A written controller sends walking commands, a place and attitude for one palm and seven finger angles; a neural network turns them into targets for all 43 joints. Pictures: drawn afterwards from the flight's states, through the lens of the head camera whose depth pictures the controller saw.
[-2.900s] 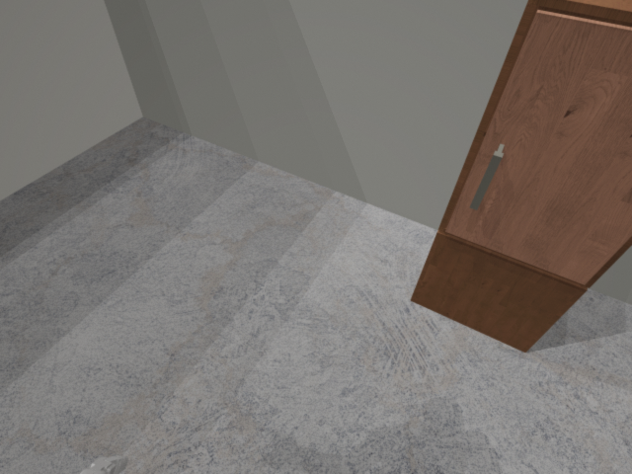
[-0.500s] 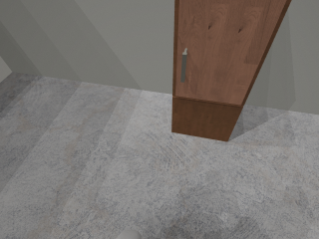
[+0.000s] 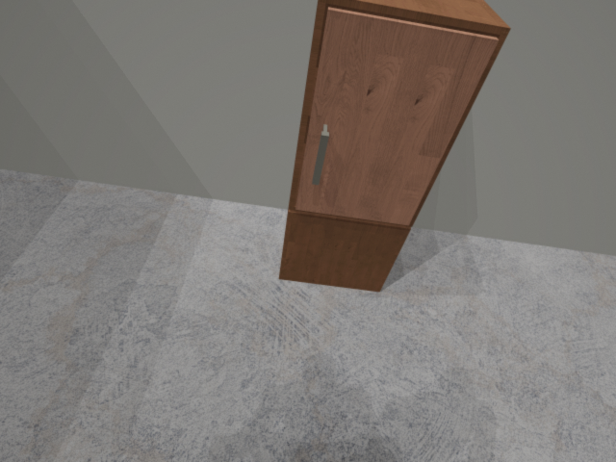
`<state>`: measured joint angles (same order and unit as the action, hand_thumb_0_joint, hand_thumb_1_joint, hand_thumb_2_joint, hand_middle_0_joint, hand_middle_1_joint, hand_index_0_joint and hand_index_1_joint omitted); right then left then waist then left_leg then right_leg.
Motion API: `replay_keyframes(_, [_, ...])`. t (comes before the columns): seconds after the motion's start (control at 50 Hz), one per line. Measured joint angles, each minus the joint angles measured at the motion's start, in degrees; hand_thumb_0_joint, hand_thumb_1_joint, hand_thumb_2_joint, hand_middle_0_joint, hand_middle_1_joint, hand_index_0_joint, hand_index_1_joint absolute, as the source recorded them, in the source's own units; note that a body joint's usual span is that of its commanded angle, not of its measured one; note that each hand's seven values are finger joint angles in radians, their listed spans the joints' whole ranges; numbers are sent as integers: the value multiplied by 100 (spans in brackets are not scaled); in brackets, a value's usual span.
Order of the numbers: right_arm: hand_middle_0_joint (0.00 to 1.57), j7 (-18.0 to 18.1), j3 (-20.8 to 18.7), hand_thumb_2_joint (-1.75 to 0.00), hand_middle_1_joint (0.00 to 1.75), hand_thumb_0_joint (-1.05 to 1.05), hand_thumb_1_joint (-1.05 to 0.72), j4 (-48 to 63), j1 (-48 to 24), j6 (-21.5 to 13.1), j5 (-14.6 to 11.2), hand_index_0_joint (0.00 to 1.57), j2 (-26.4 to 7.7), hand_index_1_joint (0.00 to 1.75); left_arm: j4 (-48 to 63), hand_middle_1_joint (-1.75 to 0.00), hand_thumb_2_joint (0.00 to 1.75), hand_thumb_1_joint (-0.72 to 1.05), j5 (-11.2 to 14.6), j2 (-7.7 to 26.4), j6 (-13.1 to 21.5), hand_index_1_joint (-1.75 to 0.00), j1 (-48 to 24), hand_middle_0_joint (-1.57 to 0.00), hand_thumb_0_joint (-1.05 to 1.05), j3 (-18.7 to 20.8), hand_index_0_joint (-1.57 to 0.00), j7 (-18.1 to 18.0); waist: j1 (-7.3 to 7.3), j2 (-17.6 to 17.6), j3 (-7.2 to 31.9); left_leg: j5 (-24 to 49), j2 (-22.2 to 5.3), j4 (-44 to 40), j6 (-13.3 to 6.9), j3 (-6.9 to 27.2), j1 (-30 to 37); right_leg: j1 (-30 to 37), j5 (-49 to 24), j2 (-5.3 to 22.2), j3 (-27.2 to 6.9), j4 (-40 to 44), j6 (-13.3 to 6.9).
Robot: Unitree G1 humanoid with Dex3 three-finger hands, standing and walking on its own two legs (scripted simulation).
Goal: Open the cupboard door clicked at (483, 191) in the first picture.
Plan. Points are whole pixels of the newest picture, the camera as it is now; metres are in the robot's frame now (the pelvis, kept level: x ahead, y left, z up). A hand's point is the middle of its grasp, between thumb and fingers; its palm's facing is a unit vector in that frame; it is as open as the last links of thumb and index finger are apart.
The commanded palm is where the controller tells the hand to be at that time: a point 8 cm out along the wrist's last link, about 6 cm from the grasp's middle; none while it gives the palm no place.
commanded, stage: take the last steps up to it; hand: left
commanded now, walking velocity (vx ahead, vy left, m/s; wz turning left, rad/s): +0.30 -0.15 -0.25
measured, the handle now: (320, 155) +0.90 +0.00 -0.12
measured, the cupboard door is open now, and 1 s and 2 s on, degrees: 0 0 0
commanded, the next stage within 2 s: come to a stop and stand still in 0.88 s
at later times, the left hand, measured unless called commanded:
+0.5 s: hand (241, 419) +0.24 +0.10 -0.20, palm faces -0.22 -0.97 -0.07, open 7.3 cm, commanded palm none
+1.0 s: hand (283, 368) +0.33 +0.04 -0.20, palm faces +0.00 -0.99 -0.17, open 7.3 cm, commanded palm none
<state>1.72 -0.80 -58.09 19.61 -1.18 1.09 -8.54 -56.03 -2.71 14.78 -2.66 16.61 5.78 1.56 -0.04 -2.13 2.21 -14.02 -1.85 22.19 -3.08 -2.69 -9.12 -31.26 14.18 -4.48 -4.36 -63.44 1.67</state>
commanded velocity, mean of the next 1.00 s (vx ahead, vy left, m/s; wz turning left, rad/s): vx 0.23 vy -0.11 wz -0.01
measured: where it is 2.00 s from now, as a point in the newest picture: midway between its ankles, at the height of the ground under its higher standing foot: outside the picture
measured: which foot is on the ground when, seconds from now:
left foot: down 0.00-0.62, up 0.64-1.00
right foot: up 0.00-0.58, down 0.60-1.00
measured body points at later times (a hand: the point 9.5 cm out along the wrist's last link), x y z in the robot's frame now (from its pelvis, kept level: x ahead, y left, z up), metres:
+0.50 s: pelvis +0.12 -0.05 -0.02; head +0.17 -0.01 +0.43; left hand +0.25 +0.15 -0.19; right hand -0.09 -0.17 -0.13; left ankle -0.02 +0.06 -0.75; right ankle +0.19 -0.20 -0.70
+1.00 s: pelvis +0.32 -0.14 -0.02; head +0.32 -0.12 +0.43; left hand +0.33 +0.09 -0.19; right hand +0.42 -0.38 -0.15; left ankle +0.41 -0.05 -0.74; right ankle +0.25 -0.20 -0.75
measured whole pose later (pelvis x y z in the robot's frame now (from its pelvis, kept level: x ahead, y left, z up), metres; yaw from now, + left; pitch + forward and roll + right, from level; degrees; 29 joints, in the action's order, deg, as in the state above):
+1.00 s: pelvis +0.32 -0.14 -0.02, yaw -3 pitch -1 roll -3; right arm -0.3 -3.3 -56.6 7.6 -1.6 1.5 -9.3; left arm -63.3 -1.6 9.6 3.6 17.7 2.2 -1.2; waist 0.8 0.9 -0.3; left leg -15.1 -6.7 42.7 0.5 -7.0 -27.5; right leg -5.0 20.0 -3.4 13.4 -25.2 -3.9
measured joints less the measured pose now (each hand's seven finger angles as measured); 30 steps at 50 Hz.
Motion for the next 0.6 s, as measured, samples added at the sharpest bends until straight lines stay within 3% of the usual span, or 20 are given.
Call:
replay_keyframes(0.08, [21,69,-11,-90,30,0,-91,-168,360,-106,-21,20,40,30,-124,-30,90,91,-4,13,-14,-30,112,-19,0,38,-19,1,-29,-35,-13,-58,-12,-155,11,-221,198,-280,-542,219,-115,-604,79])
replay_keyframes(0.16, [21,125,2,-90,30,0,-91,-339,694,-187,-18,20,145,30,-313,-30,90,91,3,-46,-92,-30,179,-19,0,25,-19,8,-113,-84,-55,-204,-12,-181,-33,-428,355,-398,-749,382,-84,-697,131])
replay_keyframes(0.36, [20,195,102,-90,30,0,-91,-849,1396,-290,34,20,595,30,-513,-30,90,91,48,-309,-118,-30,-223,-19,1,-119,-19,54,-345,-196,-249,-643,-89,-227,77,-726,792,-562,-604,605,488,-313,32])
replay_keyframes(0.52, [21,137,74,-90,30,0,-91,-1088,1657,-263,112,20,739,30,-352,-30,90,93,88,-412,41,-30,-1148,-19,1,-266,-19,83,-612,-16,-585,-1092,-300,-295,400,-748,1318,-267,-224,715,1086,1675,-236])
replay_keyframes(0.56, [21,102,40,-90,30,0,-91,-1146,1660,-229,91,20,698,30,-262,-30,90,92,112,-484,172,-30,-1352,-19,1,-310,-19,75,-628,97,-670,-1323,-420,-107,518,-755,1412,14,-122,600,1208,2383,-365])
replay_keyframes(0.6, [21,51,-15,-90,30,0,-91,-1218,1688,-184,31,20,659,30,-187,-30,90,92,117,-527,378,-30,-1417,-19,1,-339,-19,59,-579,132,-673,-1609,-538,571,593,-733,1342,485,-515,510,1331,3061,-501])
